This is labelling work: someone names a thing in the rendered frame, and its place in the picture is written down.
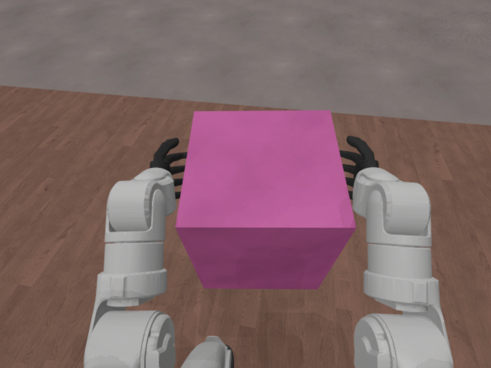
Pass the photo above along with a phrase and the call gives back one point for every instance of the left robot hand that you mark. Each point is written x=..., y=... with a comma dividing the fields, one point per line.
x=163, y=161

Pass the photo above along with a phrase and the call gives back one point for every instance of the carton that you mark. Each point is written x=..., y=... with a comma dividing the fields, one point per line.
x=264, y=202

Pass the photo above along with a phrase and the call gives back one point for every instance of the robot left upper arm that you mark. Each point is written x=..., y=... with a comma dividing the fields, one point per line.
x=132, y=339

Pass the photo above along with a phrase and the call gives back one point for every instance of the right robot forearm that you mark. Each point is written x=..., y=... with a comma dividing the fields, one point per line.
x=398, y=223

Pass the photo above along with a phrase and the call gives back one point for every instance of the robot right upper arm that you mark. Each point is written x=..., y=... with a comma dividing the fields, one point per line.
x=399, y=341

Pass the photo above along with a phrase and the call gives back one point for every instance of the left robot forearm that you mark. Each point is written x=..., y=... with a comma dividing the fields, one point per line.
x=135, y=222

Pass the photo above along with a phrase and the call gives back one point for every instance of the robot left shin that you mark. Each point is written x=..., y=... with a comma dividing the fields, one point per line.
x=214, y=339

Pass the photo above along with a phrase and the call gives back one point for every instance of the right robot hand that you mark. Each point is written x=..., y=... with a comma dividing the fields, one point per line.
x=363, y=161

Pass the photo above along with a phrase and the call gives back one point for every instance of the left robot thigh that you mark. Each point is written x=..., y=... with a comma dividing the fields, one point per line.
x=209, y=355

